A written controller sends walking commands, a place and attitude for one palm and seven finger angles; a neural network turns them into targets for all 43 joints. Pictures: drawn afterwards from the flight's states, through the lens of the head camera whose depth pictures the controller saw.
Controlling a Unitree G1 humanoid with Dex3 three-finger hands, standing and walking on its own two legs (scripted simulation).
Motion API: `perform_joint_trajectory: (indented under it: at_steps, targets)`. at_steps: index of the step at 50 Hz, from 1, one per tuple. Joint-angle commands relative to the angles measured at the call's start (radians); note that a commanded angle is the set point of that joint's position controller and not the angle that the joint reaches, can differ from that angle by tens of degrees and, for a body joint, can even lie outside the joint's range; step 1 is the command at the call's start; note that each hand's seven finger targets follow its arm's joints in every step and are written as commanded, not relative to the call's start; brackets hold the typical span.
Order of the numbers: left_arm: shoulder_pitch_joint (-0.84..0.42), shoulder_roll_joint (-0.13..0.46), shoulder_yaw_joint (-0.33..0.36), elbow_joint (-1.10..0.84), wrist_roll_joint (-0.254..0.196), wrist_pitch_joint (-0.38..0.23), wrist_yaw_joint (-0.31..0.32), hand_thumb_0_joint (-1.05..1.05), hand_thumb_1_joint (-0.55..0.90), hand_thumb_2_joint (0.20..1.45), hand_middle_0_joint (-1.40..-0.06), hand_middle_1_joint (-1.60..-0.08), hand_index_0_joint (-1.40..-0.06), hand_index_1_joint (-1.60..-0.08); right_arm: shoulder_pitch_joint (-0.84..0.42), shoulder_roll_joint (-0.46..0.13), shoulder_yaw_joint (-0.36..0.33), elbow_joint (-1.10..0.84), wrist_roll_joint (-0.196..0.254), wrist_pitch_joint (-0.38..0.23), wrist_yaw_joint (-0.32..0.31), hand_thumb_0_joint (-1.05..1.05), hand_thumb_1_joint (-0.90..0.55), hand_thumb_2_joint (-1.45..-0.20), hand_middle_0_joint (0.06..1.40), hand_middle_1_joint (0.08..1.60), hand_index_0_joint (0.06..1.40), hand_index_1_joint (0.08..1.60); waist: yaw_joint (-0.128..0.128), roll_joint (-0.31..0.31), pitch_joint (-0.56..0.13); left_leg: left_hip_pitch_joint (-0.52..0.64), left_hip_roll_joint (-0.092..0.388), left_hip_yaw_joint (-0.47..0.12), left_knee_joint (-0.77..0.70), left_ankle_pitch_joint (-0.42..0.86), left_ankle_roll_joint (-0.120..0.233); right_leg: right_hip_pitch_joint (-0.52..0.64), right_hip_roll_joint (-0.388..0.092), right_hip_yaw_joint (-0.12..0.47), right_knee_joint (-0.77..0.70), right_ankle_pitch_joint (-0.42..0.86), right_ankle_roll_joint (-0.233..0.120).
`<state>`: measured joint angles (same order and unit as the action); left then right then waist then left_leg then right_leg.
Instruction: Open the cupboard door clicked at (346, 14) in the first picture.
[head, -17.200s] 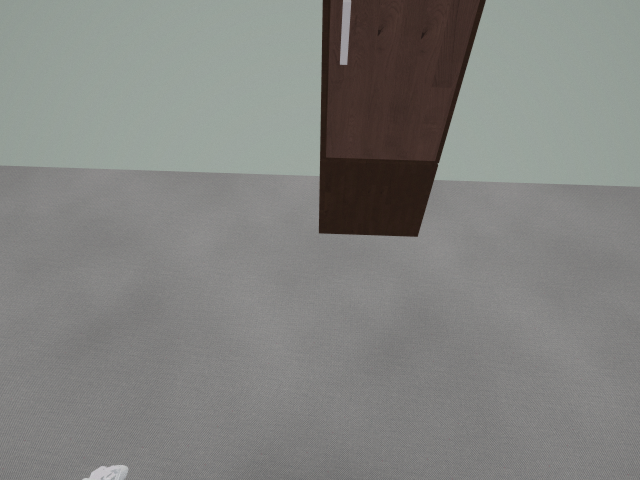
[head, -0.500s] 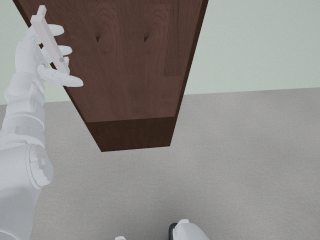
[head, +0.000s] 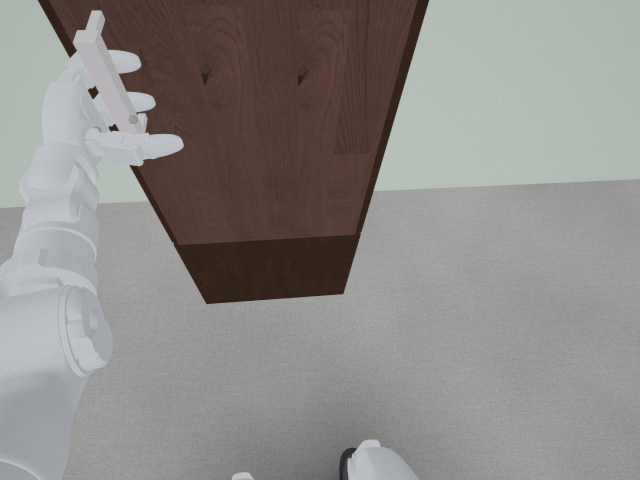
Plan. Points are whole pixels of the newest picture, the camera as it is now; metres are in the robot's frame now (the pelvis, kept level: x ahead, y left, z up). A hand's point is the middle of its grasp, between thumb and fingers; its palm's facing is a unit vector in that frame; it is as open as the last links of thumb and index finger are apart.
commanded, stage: close the thumb around the handle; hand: left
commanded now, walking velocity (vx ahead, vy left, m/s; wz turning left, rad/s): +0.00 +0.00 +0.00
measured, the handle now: (119, 88) +0.57 +0.20 +0.12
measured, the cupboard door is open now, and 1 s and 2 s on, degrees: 0 11 42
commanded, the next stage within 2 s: pull the door open along its arc in 0.44 s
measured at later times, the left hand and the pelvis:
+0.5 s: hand (134, 118) +0.52 +0.18 +0.12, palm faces -0.01 -1.00 -0.01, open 5.6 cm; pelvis +0.00 +0.00 +0.00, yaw -1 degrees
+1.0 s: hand (138, 164) +0.45 +0.17 +0.12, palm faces -0.05 -1.00 +0.00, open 5.8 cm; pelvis +0.02 +0.00 +0.01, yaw -2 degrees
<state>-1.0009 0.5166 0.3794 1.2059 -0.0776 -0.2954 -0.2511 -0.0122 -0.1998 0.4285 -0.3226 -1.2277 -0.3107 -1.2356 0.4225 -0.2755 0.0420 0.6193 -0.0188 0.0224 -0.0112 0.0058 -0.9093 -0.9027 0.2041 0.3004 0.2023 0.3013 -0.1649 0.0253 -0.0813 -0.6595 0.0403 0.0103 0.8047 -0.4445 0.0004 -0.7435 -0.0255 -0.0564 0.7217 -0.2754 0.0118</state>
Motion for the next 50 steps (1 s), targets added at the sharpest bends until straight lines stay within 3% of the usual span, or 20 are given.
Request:
perform_joint_trajectory:
  at_steps: [1,3,7,9,12,15,17,18,22,25,27,28,31,33,36,38,41,44,45,50]
  targets:
    - [-0.518,0.24,0.02,-0.234,-0.003,-0.072,0.002,0.0,0.284,0.636,-0.356,-1.284,-0.356,-1.284,0.171,-0.172,-0.067,-0.045,0.001,-0.012,-0.016,0.0,-0.9,-0.9,0.2,0.3,0.2,0.3,-0.027,0.108,-0.448,0.177,-0.025,-0.038,-0.082,0.451,0.008,0.298,0.048,0.02,-0.012,0.356,-0.033]
    - [-0.484,0.224,0.016,-0.201,-0.007,-0.064,0.001,0.0,0.396,0.684,-0.364,-1.296,-0.364,-1.296,0.173,-0.172,-0.067,-0.047,0.001,-0.011,-0.014,0.0,-0.9,-0.9,0.2,0.3,0.2,0.3,-0.028,0.077,-0.427,0.153,-0.025,-0.031,-0.084,0.425,0.011,0.3,0.049,0.019,-0.018,0.348,-0.031]
    - [-0.507,0.22,0.012,-0.231,-0.007,-0.07,0.001,0.0,0.62,0.78,-0.38,-1.32,-0.38,-1.32,0.177,-0.17,-0.069,-0.045,-0.001,-0.011,-0.014,0.0,-0.9,-0.9,0.2,0.3,0.2,0.3,-0.028,0.126,-0.456,0.188,-0.024,-0.034,-0.078,0.46,0.006,0.29,0.049,0.019,-0.014,0.359,-0.032]
    - [-0.477,0.255,0.038,-0.203,-0.006,-0.065,0.001,0.0,0.732,0.828,-0.388,-1.332,-0.388,-1.332,0.179,-0.176,-0.069,-0.046,0.001,-0.009,-0.015,0.0,-0.9,-0.9,0.2,0.3,0.2,0.3,-0.023,0.056,-0.433,0.137,-0.025,-0.029,-0.083,0.417,0.014,0.323,0.051,0.022,-0.02,0.357,-0.031]
    - [-0.481,0.289,0.062,-0.224,-0.002,-0.07,-0.001,0.0,0.9,0.9,-0.4,-1.35,-0.4,-1.35,0.183,-0.176,-0.069,-0.047,0.0,-0.008,-0.017,0.0,-0.9,-0.9,0.2,0.3,0.2,0.3,-0.012,0.098,-0.468,0.15,-0.027,-0.028,-0.083,0.437,0.012,0.337,0.049,0.025,-0.013,0.374,-0.034]
    - [-0.446,0.238,0.034,-0.265,-0.013,-0.077,-0.006,0.0,0.9,0.9,-0.4,-1.35,-0.4,-1.35,0.179,-0.17,-0.071,-0.06,0.0,-0.009,-0.012,0.0,-0.9,-0.9,0.2,0.3,0.2,0.3,-0.004,0.137,-0.485,0.196,-0.024,-0.03,-0.081,0.508,0.008,0.331,0.051,0.019,-0.011,0.399,-0.039]
    - [-0.447,0.255,0.047,-0.252,-0.02,-0.073,-0.004,0.0,0.9,0.9,-0.4,-1.35,-0.4,-1.35,0.181,-0.175,-0.072,-0.052,0.001,-0.004,-0.012,0.0,-0.9,-0.9,0.2,0.3,0.2,0.3,-0.01,0.077,-0.464,0.169,-0.021,-0.029,-0.086,0.476,0.011,0.344,0.053,0.02,-0.017,0.398,-0.033]
    - [-0.448,0.237,0.033,-0.267,-0.02,-0.073,-0.006,0.0,0.9,0.9,-0.4,-1.35,-0.4,-1.35,0.174,-0.173,-0.073,-0.057,0.003,-0.004,-0.011,0.0,-0.9,-0.9,0.2,0.3,0.2,0.3,-0.009,0.104,-0.464,0.167,-0.024,-0.021,-0.089,0.464,0.011,0.351,0.052,0.024,-0.021,0.4,-0.033]
    - [-0.434,0.287,0.067,-0.231,-0.014,-0.067,-0.001,0.0,0.9,0.9,-0.4,-1.35,-0.4,-1.35,0.174,-0.178,-0.072,-0.052,0.004,0.001,-0.014,0.0,-0.9,-0.9,0.2,0.3,0.2,0.3,-0.011,0.053,-0.432,0.119,-0.026,-0.016,-0.095,0.408,0.019,0.37,0.051,0.029,-0.026,0.387,-0.03]
    - [-0.426,0.295,0.071,-0.25,-0.01,-0.071,-0.009,0.0,0.9,0.9,-0.4,-1.35,-0.4,-1.35,0.169,-0.177,-0.07,-0.064,0.005,0.001,-0.018,0.0,-0.9,-0.9,0.2,0.3,0.2,0.3,0.0,0.1,-0.448,0.139,-0.029,-0.015,-0.092,0.44,0.018,0.373,0.049,0.029,-0.016,0.406,-0.037]
    - [-0.432,0.295,0.072,-0.242,-0.013,-0.067,-0.01,0.0,0.9,0.9,-0.4,-1.35,-0.4,-1.35,0.169,-0.175,-0.07,-0.058,0.004,0.0,-0.017,0.0,-0.9,-0.9,0.2,0.3,0.2,0.3,-0.004,0.088,-0.446,0.135,-0.027,-0.013,-0.091,0.437,0.017,0.373,0.048,0.03,-0.02,0.408,-0.033]
    - [-0.476,0.272,0.045,-0.242,-0.015,-0.064,-0.009,0.0,0.9,0.9,-0.4,-1.35,-0.4,-1.35,0.166,-0.174,-0.068,-0.055,0.006,0.0,-0.018,0.0,-0.9,-0.9,0.2,0.3,0.2,0.3,-0.026,0.091,-0.43,0.133,-0.028,-0.011,-0.09,0.425,0.018,0.357,0.049,0.032,-0.026,0.407,-0.03]
    - [-0.412,0.277,0.07,-0.264,-0.022,-0.074,-0.012,0.0,0.9,0.9,-0.4,-1.35,-0.4,-1.35,0.167,-0.172,-0.072,-0.066,0.003,-0.003,-0.016,0.0,-0.9,-0.9,0.2,0.3,0.2,0.3,0.004,0.1,-0.49,0.155,-0.028,-0.014,-0.087,0.471,0.015,0.389,0.048,0.031,-0.012,0.435,-0.035]
    - [-0.34,0.249,0.062,-0.257,-0.032,-0.068,-0.017,0.0,0.9,0.9,-0.4,-1.35,-0.4,-1.35,0.156,-0.17,-0.073,-0.075,0.006,0.0,-0.013,0.0,-0.9,-0.9,0.2,0.3,0.2,0.3,0.016,0.069,-0.468,0.144,-0.026,-0.009,-0.091,0.471,0.015,0.395,0.05,0.028,-0.015,0.44,-0.035]
    - [-0.259,0.238,0.065,-0.331,-0.05,-0.068,-0.025,0.0,0.9,0.9,-0.4,-1.35,-0.4,-1.35,0.136,-0.169,-0.075,-0.099,0.011,0.005,-0.008,0.0,-0.9,-0.9,0.2,0.3,0.2,0.3,0.046,0.097,-0.5,0.161,-0.025,-0.003,-0.098,0.509,0.013,0.429,0.048,0.03,-0.011,0.465,-0.039]
    - [-0.171,0.214,0.065,-0.362,-0.064,-0.054,-0.024,0.0,0.9,0.9,-0.4,-1.35,-0.4,-1.35,0.12,-0.166,-0.081,-0.115,0.016,0.009,-0.004,0.0,-0.9,-0.9,0.2,0.3,0.2,0.3,0.063,0.055,-0.484,0.149,-0.023,0.004,-0.11,0.519,0.016,0.458,0.048,0.028,-0.016,0.485,-0.039]
    - [-0.053,0.189,0.061,-0.481,-0.084,-0.04,-0.02,0.0,0.9,0.9,-0.4,-1.35,-0.4,-1.35,0.088,-0.156,-0.084,-0.142,0.026,0.01,0.0,0.0,-0.9,-0.9,0.2,0.3,0.2,0.3,0.098,0.092,-0.496,0.174,-0.02,0.007,-0.125,0.591,0.016,0.494,0.042,0.033,-0.015,0.522,-0.045]
    - [0.111,0.127,0.046,-0.574,-0.114,-0.008,-0.008,0.0,0.9,0.9,-0.4,-1.35,-0.4,-1.35,0.051,-0.146,-0.087,-0.168,0.035,0.003,0.007,0.0,-0.9,-0.9,0.2,0.3,0.2,0.3,0.125,0.005,-0.455,0.13,-0.019,0.02,-0.156,0.571,0.024,0.564,0.036,0.036,-0.026,0.554,-0.046]
    - [0.137,0.114,0.032,-0.614,-0.117,-0.002,-0.005,0.0,0.9,0.9,-0.4,-1.35,-0.4,-1.35,0.034,-0.145,-0.083,-0.176,0.039,0.0,0.007,0.0,-0.9,-0.9,0.2,0.3,0.2,0.3,0.128,0.037,-0.43,0.143,-0.02,0.018,-0.163,0.58,0.023,0.559,0.034,0.034,-0.031,0.546,-0.049]
    - [0.309,0.013,-0.016,-0.837,-0.138,0.036,0.031,0.0,0.9,0.9,-0.4,-1.35,-0.4,-1.35,-0.035,-0.125,-0.083,-0.199,0.045,-0.023,0.008,0.0,-0.9,-0.9,0.2,0.3,0.2,0.3,0.145,0.015,-0.393,0.201,-0.022,0.026,-0.196,0.586,0.018,0.594,0.029,0.025,-0.056,0.547,-0.045]
